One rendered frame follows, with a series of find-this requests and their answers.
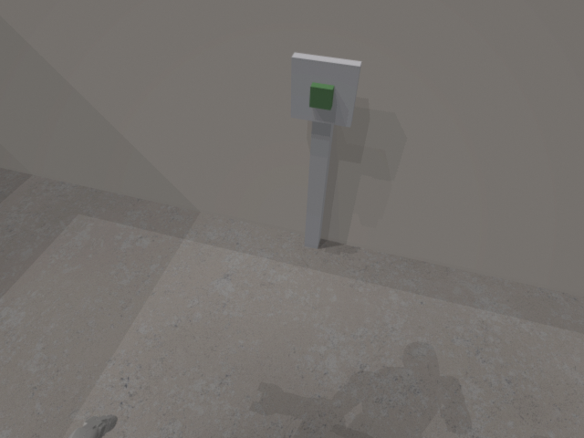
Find panel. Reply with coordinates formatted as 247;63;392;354
291;53;361;249

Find button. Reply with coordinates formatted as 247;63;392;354
309;82;334;110

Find robot left hand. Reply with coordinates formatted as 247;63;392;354
68;415;118;438

